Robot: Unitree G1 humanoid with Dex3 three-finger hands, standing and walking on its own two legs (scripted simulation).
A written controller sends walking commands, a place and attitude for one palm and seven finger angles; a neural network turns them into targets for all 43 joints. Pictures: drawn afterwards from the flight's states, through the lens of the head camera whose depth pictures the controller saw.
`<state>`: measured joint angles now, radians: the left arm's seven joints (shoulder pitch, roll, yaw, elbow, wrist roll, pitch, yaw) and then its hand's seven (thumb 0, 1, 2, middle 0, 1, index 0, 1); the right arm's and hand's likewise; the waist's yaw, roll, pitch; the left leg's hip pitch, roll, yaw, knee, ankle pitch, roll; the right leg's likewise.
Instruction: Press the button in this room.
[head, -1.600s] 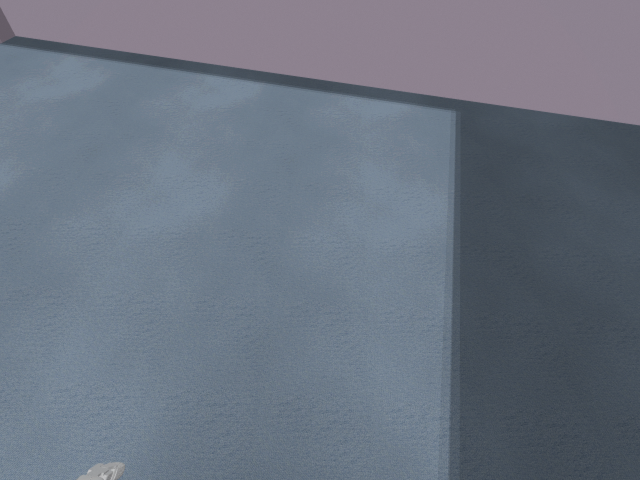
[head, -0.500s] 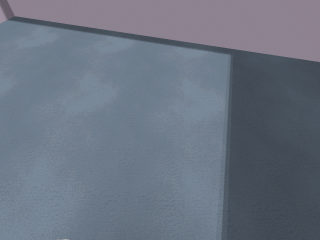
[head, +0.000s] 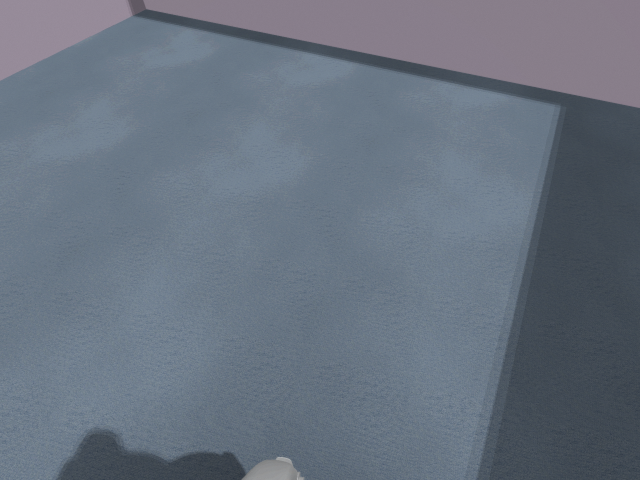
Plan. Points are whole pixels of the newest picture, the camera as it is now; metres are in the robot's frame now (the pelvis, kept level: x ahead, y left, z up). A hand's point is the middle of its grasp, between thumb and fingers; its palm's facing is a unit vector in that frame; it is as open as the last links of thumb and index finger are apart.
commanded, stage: turn or walk to find it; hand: left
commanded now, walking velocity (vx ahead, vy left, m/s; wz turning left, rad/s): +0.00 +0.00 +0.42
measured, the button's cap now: out of the picture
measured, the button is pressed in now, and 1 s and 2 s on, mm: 0 0 0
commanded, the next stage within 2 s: none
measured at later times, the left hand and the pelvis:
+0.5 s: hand out of the picture -0.05 +0.25 -0.17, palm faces +0.26 -0.93 -0.25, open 7.4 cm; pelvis -0.03 +0.03 +0.01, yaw +13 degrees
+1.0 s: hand out of the picture -0.11 +0.19 -0.16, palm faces +0.47 -0.85 -0.22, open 7.4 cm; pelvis -0.07 +0.00 +0.00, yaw +28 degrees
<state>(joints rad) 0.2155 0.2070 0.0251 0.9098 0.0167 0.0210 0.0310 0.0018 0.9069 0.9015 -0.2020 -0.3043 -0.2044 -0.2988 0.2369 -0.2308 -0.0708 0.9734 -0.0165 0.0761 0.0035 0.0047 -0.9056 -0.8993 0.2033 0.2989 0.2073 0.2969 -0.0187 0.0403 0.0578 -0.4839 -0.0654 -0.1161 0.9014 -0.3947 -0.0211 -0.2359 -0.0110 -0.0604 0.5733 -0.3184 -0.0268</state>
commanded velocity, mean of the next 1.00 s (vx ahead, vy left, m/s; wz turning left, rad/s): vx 0.00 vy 0.00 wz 0.42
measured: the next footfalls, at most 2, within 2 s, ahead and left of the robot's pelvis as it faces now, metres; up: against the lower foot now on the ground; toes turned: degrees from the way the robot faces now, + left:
left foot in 0.30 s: -0.01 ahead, +0.15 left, +0.00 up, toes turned +13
right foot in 0.68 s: +0.04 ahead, -0.09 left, +0.00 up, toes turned +15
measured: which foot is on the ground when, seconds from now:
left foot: up 0.00-0.28, down 0.30-0.68, up 0.70-1.00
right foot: down 0.00-0.30, up 0.32-0.66, down 0.68-1.00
